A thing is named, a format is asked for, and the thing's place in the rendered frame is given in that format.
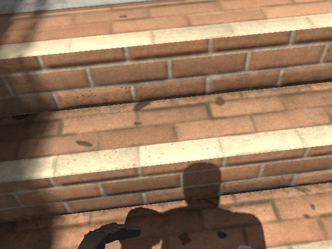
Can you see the robot left hand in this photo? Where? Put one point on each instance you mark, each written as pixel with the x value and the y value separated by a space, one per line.
pixel 108 233

